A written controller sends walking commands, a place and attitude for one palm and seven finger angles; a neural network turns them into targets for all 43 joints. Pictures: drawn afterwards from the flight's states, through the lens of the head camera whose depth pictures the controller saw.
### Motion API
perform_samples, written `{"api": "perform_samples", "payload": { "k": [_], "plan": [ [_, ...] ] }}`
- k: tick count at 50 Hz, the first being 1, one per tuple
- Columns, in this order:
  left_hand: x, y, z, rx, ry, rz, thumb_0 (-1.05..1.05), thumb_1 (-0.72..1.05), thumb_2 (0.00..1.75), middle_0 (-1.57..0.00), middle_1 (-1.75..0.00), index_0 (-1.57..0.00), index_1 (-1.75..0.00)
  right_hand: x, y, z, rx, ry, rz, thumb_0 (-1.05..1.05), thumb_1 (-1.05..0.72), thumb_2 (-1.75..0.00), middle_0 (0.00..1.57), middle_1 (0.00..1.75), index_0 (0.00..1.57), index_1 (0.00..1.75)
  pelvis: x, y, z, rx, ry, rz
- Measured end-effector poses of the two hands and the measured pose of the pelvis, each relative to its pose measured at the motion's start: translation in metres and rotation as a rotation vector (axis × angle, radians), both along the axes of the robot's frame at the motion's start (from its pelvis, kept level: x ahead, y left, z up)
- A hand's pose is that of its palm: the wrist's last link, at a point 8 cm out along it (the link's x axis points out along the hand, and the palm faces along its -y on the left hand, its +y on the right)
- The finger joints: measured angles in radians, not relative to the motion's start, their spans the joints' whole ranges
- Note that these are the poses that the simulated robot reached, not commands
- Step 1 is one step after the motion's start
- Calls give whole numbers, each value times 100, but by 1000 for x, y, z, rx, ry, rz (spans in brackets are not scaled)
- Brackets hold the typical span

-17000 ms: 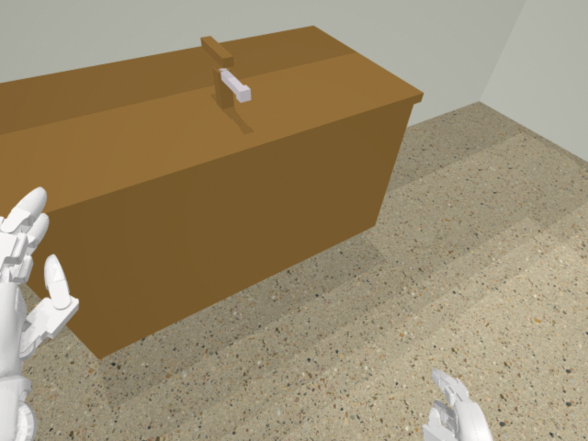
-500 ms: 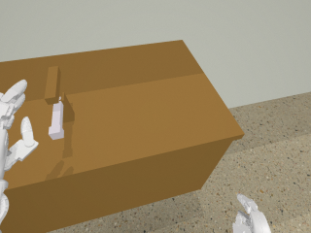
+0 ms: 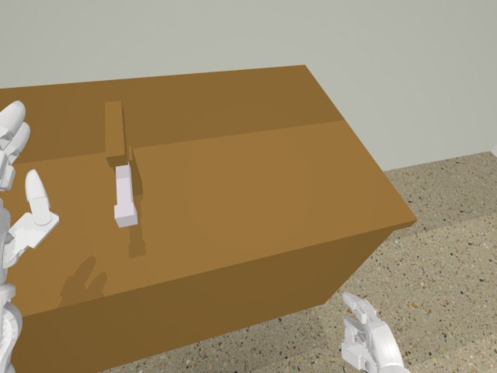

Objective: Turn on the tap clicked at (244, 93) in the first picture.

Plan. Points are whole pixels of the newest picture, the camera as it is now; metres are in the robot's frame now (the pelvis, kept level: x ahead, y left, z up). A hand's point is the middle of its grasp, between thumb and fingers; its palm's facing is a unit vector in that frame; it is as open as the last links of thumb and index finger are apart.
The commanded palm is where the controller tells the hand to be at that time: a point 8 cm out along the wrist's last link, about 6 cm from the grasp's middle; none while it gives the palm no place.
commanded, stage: come to a stop and stand still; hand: left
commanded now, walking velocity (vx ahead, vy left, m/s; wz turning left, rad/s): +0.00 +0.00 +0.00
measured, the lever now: (126, 214) +0.31 +0.24 +0.05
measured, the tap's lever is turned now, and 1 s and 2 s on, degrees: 0 0 0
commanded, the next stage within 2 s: look again from close up in 0.22 s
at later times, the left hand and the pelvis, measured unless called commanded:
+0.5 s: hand (38, 265) +0.18 +0.25 +0.17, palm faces +0.40 -0.83 -0.38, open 7.4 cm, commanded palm +0.12 +0.28 +0.18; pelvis -0.03 +0.00 +0.00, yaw +1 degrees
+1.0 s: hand (103, 259) +0.19 +0.19 +0.17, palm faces +0.39 -0.85 -0.34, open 7.4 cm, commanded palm +0.13 +0.22 +0.18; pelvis -0.03 -0.06 +0.01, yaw +0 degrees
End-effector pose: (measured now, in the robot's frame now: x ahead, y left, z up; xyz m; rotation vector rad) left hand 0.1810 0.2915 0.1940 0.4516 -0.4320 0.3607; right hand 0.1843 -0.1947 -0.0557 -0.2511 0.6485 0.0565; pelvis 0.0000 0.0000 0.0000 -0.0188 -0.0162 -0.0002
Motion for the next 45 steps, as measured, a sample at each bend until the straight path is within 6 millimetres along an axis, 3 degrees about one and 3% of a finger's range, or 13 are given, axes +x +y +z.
{"api": "perform_samples", "payload": {
  "k": [7,12,23,30,38,45],
  "plan": [
    [8,-1,-15,2,126,-55,1,89,90,-21,-30,-21,-30,-4,-3,2,4,7,-66,1,-90,-90,21,30,20,30,-4,7,3,-26,15,5],
    [-9,8,-24,2,185,-24,1,89,90,-21,-30,-21,-30,-20,-14,2,-38,38,-103,1,-90,-90,21,30,20,30,-11,6,2,-22,17,2],
    [-41,-4,-7,-4,111,13,1,89,90,-21,-30,-21,-30,-44,-23,-5,-27,49,-93,1,-90,-90,20,30,20,30,-31,-1,4,-9,-24,15],
    [-53,-11,-23,-57,148,48,1,89,90,-21,-30,-21,-30,-56,-32,-1,-17,25,-105,1,-90,-90,21,30,20,30,-42,-13,5,-6,-21,2],
    [-53,-33,-18,-59,111,26,1,89,90,-21,-30,-21,-30,-64,-52,0,-40,23,-105,1,-90,-90,21,30,20,30,-44,-27,6,-1,-27,9],
    [-41,-42,-13,-42,104,25,1,89,90,-21,-30,-21,-30,-61,-69,0,-35,35,-131,1,-90,-90,21,30,20,30,-36,-42,7,7,-14,1]
  ]
}}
